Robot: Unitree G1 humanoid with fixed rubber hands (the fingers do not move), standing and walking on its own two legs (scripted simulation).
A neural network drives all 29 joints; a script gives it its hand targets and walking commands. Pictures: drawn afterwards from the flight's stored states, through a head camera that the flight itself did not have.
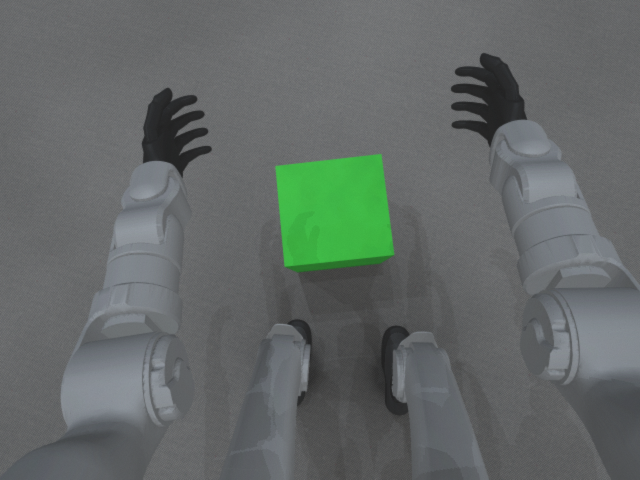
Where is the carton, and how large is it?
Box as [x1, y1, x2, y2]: [275, 154, 393, 271]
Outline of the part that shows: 380,154 275,166 284,266 295,271 306,271 379,263 393,255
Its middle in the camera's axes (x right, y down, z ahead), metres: +0.03 -0.04 +0.87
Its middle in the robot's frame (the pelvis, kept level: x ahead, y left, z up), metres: +0.47 +0.04 -0.51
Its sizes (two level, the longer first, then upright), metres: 0.210 0.200 0.250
